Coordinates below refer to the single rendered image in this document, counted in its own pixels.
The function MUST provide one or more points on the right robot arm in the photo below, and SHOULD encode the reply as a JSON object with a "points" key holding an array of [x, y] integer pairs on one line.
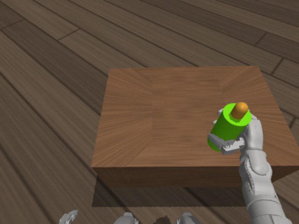
{"points": [[260, 197]]}

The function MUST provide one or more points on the right robot hand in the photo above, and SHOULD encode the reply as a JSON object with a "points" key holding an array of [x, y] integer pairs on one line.
{"points": [[250, 138]]}

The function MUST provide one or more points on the left robot hand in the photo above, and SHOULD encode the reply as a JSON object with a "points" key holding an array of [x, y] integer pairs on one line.
{"points": [[68, 218]]}

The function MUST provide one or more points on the bottle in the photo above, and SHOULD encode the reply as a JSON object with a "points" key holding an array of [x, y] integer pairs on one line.
{"points": [[231, 122]]}

